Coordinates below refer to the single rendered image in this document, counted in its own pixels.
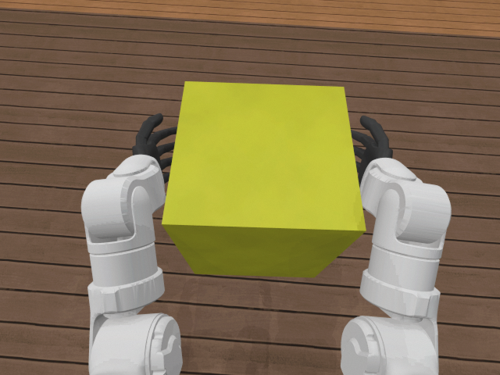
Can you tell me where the carton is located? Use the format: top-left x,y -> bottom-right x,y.
162,81 -> 366,278

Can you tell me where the robot right upper arm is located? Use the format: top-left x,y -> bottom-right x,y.
341,316 -> 438,375

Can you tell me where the robot left hand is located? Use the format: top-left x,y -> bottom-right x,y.
132,113 -> 177,184

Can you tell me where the robot left upper arm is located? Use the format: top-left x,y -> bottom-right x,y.
90,313 -> 183,375

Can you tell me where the robot left forearm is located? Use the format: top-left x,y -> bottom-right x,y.
81,155 -> 166,375

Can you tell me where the robot right forearm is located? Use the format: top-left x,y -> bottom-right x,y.
359,158 -> 452,370

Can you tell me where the robot right hand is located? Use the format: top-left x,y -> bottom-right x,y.
351,116 -> 393,188

